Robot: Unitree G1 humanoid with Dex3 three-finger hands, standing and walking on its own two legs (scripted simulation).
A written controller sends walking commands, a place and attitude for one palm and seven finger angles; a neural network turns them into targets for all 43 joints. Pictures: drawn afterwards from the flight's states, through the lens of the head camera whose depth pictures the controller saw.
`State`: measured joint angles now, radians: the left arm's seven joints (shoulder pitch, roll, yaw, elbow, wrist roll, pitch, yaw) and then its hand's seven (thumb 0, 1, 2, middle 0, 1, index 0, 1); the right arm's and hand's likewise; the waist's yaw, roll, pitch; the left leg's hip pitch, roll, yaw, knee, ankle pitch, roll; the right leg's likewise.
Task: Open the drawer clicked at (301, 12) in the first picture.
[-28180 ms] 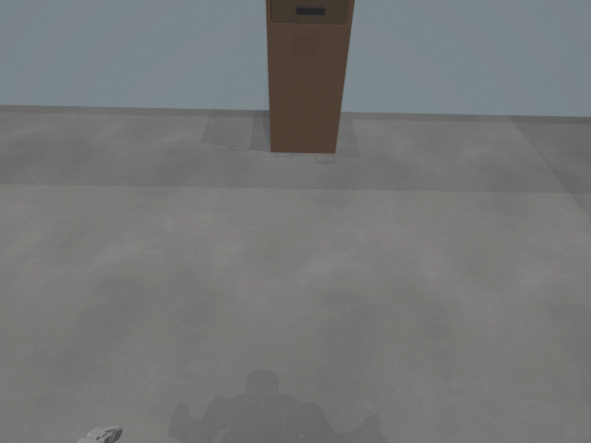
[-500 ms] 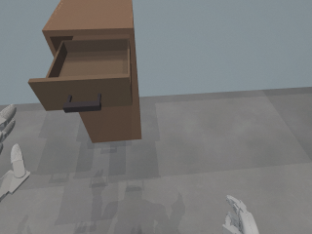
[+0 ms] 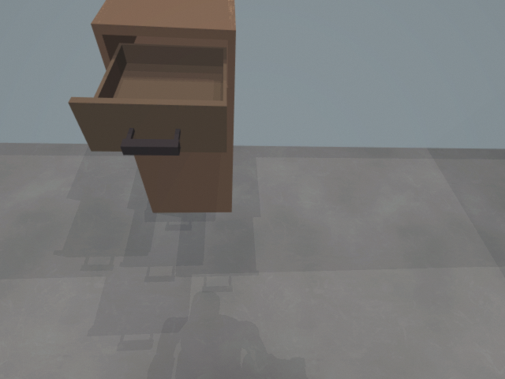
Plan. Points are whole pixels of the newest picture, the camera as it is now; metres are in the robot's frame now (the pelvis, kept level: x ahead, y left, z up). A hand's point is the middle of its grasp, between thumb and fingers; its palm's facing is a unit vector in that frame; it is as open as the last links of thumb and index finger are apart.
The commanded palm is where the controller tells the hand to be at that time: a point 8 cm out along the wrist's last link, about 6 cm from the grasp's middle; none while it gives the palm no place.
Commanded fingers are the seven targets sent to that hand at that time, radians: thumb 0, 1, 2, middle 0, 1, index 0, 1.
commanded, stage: let the arm hang, fingers relaxed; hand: left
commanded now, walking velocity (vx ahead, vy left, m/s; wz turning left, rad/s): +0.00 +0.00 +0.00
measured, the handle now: (152, 140) +0.58 +0.26 +0.00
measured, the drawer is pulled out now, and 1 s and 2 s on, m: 0.30 0.30 0.30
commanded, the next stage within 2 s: look to check the result in 0.70 s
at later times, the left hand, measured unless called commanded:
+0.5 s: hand out of the picture +0.04 +0.22 -0.15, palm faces -0.02 -0.95 -0.30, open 7.4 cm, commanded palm none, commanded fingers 0.00 0.90 0.90 -0.20 -0.30 -0.20 -0.30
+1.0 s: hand out of the picture +0.09 +0.22 -0.15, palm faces -0.03 -0.95 -0.31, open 7.4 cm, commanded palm none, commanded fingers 0.00 0.90 0.90 -0.20 -0.30 -0.20 -0.30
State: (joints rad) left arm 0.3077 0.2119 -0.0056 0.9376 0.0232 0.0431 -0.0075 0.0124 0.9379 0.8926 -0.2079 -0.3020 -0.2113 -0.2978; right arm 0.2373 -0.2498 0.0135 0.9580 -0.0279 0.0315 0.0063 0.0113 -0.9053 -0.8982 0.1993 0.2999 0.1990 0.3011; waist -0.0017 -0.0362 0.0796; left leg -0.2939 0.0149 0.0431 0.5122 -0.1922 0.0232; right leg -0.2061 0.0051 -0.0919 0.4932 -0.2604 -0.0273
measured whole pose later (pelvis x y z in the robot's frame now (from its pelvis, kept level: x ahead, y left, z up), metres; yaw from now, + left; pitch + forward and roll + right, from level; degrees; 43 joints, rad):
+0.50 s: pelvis +0.00 +0.00 +0.01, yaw -1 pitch -2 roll +0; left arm 0.20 0.25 0.02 1.11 0.02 0.00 0.01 0.00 0.90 0.89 -0.20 -0.30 -0.20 -0.30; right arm 0.22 -0.23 -0.01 1.11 -0.03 0.01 0.00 0.01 -0.91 -0.90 0.20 0.30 0.20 0.30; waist -0.01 0.03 0.04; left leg -0.22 0.01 0.07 0.39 -0.13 0.03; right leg -0.16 0.00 -0.07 0.41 -0.21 -0.02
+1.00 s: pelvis +0.02 -0.01 +0.01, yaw -1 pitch -2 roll +0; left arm 0.14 0.28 0.02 1.13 0.02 -0.01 0.01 0.00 0.90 0.89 -0.20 -0.30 -0.21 -0.30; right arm 0.14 -0.28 -0.01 1.11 -0.02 0.00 -0.01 0.01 -0.91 -0.90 0.20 0.30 0.20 0.30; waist -0.01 0.02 0.06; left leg -0.16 0.02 0.07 0.33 -0.14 0.01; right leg -0.09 0.02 -0.07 0.33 -0.21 -0.03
